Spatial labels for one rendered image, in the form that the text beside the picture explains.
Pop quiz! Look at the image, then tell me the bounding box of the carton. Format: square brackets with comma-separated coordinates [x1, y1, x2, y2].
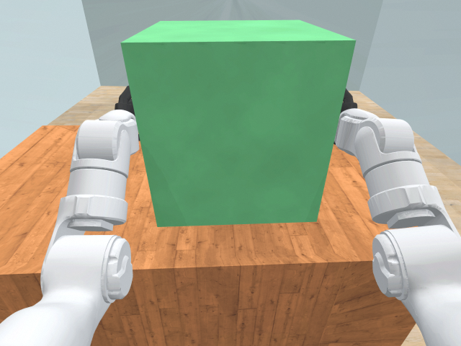
[121, 20, 356, 227]

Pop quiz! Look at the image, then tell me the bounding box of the robot right upper arm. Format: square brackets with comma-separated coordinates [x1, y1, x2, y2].
[372, 225, 461, 346]

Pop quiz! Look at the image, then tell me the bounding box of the pedestal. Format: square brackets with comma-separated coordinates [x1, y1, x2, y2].
[0, 125, 418, 346]

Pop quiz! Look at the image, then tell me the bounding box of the robot left upper arm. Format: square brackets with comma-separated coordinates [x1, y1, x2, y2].
[0, 235, 133, 346]

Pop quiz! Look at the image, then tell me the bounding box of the robot right hand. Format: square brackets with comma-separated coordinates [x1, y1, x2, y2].
[334, 89, 357, 145]

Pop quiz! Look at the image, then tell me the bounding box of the robot right forearm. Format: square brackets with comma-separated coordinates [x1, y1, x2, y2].
[334, 108, 461, 241]

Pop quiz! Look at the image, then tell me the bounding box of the robot left forearm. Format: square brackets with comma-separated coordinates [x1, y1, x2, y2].
[40, 110, 139, 295]

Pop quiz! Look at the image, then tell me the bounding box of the robot left hand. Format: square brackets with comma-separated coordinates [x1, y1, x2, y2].
[115, 86, 140, 141]

